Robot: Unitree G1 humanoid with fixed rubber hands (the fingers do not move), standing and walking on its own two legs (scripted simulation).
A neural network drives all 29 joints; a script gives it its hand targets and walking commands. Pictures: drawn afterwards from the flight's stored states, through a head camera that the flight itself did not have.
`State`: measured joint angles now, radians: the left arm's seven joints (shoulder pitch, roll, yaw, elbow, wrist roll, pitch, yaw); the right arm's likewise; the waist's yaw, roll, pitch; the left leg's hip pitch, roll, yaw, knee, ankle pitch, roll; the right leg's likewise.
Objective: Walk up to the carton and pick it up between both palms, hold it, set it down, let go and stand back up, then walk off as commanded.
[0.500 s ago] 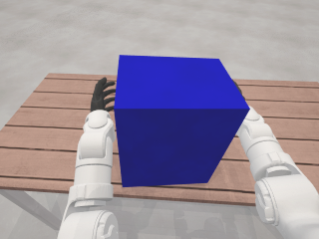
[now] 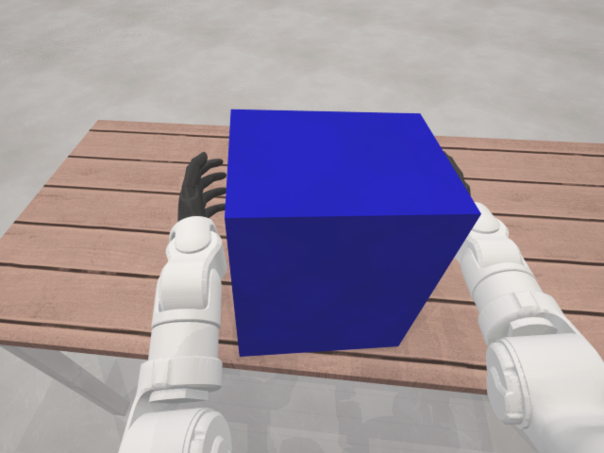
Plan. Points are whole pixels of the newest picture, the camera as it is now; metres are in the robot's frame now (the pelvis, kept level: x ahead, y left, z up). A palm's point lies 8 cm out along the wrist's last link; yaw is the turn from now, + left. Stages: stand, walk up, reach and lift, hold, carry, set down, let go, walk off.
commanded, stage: set down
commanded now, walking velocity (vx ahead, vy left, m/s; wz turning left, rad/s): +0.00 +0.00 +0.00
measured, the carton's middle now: (324, 242) +0.40 +0.02 +0.07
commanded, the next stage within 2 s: none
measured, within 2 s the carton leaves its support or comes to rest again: rests again in 0.62 s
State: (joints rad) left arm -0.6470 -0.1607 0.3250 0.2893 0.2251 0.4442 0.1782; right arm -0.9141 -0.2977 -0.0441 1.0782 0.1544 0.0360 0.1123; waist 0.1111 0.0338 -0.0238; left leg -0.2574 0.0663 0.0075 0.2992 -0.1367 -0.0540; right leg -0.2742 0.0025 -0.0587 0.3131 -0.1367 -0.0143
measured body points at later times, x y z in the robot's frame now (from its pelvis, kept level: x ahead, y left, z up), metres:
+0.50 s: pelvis +0.00 +0.00 +0.00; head +0.05 -0.01 +0.45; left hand +0.38 +0.18 +0.12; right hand +0.47 -0.15 +0.10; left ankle +0.00 +0.16 -0.75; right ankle +0.01 -0.10 -0.75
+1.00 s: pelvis +0.00 +0.00 +0.00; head +0.05 -0.01 +0.45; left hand +0.38 +0.19 +0.10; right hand +0.47 -0.14 +0.10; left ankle +0.00 +0.16 -0.75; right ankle +0.01 -0.10 -0.75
